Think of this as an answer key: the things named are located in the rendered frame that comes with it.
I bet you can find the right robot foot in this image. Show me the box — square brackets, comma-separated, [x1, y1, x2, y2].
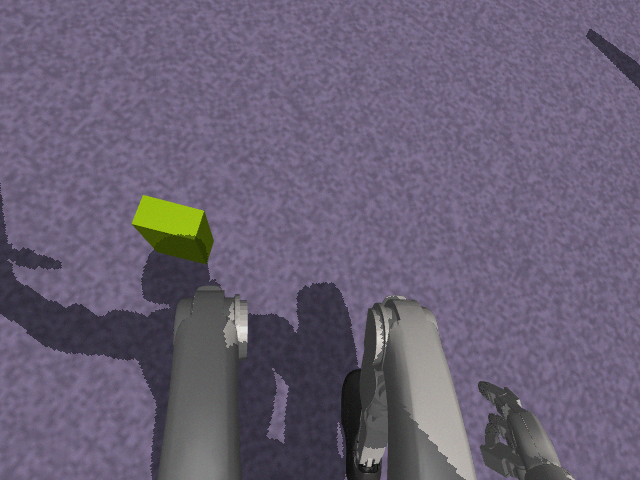
[341, 369, 382, 480]

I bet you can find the carton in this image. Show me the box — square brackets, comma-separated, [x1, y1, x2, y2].
[132, 195, 214, 264]

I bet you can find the right robot arm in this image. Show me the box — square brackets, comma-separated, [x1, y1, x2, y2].
[524, 464, 575, 480]

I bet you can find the right robot hand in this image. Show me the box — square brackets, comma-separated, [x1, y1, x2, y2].
[478, 381, 561, 480]

